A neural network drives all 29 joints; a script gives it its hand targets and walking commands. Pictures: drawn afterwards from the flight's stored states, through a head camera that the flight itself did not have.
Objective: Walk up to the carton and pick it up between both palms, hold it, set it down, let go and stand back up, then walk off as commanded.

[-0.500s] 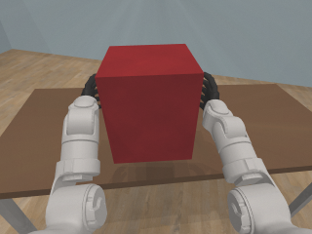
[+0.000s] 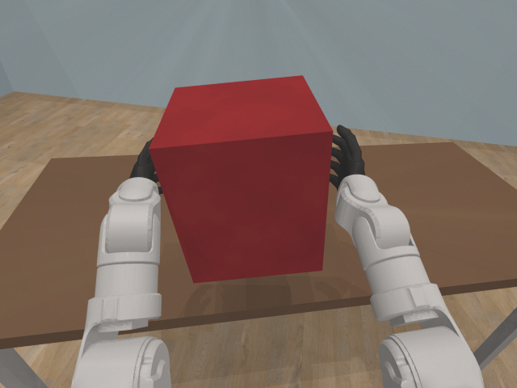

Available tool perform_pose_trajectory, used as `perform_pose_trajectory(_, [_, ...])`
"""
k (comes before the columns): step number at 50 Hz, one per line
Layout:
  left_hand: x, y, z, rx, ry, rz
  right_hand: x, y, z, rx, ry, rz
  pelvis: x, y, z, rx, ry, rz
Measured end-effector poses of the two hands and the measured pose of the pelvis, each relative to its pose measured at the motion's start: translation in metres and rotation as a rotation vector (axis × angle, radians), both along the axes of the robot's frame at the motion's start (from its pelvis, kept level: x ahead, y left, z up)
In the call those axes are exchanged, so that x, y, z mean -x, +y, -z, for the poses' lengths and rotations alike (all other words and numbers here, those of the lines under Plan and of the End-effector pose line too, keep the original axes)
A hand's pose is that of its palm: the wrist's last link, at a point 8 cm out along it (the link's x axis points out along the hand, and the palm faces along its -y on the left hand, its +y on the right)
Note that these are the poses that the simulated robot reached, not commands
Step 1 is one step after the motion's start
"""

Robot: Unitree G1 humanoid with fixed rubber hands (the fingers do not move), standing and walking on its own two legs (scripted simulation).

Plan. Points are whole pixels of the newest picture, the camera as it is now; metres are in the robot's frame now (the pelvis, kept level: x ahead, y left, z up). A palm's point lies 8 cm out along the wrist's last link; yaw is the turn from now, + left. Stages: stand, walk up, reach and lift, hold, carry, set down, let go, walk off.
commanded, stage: hold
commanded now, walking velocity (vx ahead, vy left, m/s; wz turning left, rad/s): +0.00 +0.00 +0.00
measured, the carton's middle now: (248, 178) +0.40 +0.01 +0.18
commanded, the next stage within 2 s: set down in 0.96 s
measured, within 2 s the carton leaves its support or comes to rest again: neither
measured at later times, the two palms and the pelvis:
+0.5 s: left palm (142, 188) +0.36 +0.16 +0.20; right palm (347, 183) +0.35 -0.14 +0.21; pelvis -0.02 +0.00 +0.00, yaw +0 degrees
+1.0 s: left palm (138, 191) +0.35 +0.17 +0.20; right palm (344, 171) +0.35 -0.13 +0.23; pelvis -0.01 +0.00 +0.00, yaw +0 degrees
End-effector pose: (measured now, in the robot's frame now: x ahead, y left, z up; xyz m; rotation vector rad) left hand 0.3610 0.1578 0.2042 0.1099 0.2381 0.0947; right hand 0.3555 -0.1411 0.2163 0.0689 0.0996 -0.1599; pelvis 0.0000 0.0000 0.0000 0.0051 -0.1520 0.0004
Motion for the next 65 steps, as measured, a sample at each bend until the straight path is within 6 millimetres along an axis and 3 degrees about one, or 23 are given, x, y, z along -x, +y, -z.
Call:
perform_pose_trajectory(4, [0.004, 0.007, 0.019, 0.011, 0.039, -0.013, 0.000, 0.008, 0.016, 0.010, 0.039, -0.013, 0.009, 0.000, 0.000, 0.001, -0.012, 0.000])
perform_pose_trajectory(7, [0.006, 0.009, 0.020, 0.005, 0.030, -0.014, 0.002, 0.009, 0.020, 0.007, 0.029, -0.011, 0.012, 0.002, 0.000, 0.002, -0.011, 0.000])
perform_pose_trajectory(10, [0.009, 0.007, 0.005, -0.004, -0.021, -0.019, 0.006, 0.008, 0.014, -0.004, -0.020, -0.008, 0.011, 0.003, 0.000, 0.003, 0.008, 0.000])
perform_pose_trajectory(15, [0.015, 0.002, -0.032, -0.016, -0.122, -0.018, 0.014, 0.003, -0.013, -0.026, -0.120, -0.002, 0.008, 0.002, 0.000, 0.003, 0.016, 0.000])
perform_pose_trajectory(18, [0.014, 0.001, -0.042, -0.006, -0.131, -0.018, 0.014, 0.001, -0.022, -0.032, -0.130, 0.000, 0.010, 0.001, 0.000, 0.002, 0.011, 0.000])
perform_pose_trajectory(22, [0.009, 0.002, -0.025, 0.001, -0.047, -0.021, 0.008, 0.002, -0.012, -0.023, -0.048, -0.007, 0.016, -0.001, 0.000, -0.003, 0.002, -0.001])
perform_pose_trajectory(28, [0.002, 0.000, 0.024, 0.002, 0.089, -0.019, -0.002, 0.001, 0.028, -0.028, 0.079, -0.007, 0.024, -0.003, 0.000, -0.005, -0.006, 0.000])
perform_pose_trajectory(31, [-0.003, -0.002, 0.032, -0.005, 0.092, -0.017, -0.006, -0.002, 0.041, -0.035, 0.083, -0.001, 0.022, -0.003, 0.000, -0.005, 0.018, 0.000])
perform_pose_trajectory(34, [-0.005, -0.005, 0.018, -0.004, 0.023, -0.034, -0.009, -0.004, 0.037, -0.046, 0.024, -0.003, 0.015, -0.002, -0.001, -0.002, 0.060, 0.000])
perform_pose_trajectory(40, [0.007, -0.011, -0.040, -0.020, -0.173, -0.031, 0.003, -0.009, -0.012, -0.062, -0.163, 0.001, -0.003, 0.000, 0.000, 0.004, 0.068, 0.002])
perform_pose_trajectory(43, [0.007, -0.006, -0.048, -0.021, -0.150, -0.022, 0.007, -0.005, -0.027, -0.049, -0.145, 0.009, -0.003, 0.000, 0.000, 0.001, 0.021, 0.000])
perform_pose_trajectory(48, [0.007, 0.004, -0.015, 0.006, 0.003, -0.010, 0.004, 0.006, -0.022, -0.027, -0.045, 0.003, 0.004, 0.000, 0.000, -0.003, -0.016, -0.001])
perform_pose_trajectory(52, [0.009, 0.012, 0.020, 0.027, 0.083, -0.016, 0.000, 0.015, -0.002, -0.018, 0.006, -0.012, 0.013, 0.000, 0.000, -0.003, -0.029, -0.001])
perform_pose_trajectory(55, [0.011, 0.014, 0.030, 0.014, 0.065, -0.032, -0.002, 0.018, 0.012, -0.015, -0.010, -0.023, 0.020, 0.000, 0.001, -0.002, -0.038, -0.001])
perform_pose_trajectory(59, [0.015, 0.012, 0.014, -0.024, -0.050, -0.047, 0.002, 0.015, 0.011, -0.038, -0.116, -0.026, 0.021, 0.002, 0.001, 0.001, -0.023, 0.000])
perform_pose_trajectory(65, [0.013, -0.005, -0.026, 0.000, -0.185, -0.035, 0.009, -0.001, -0.014, -0.041, -0.250, 0.010, 0.018, 0.001, 0.000, 0.000, -0.016, 0.000])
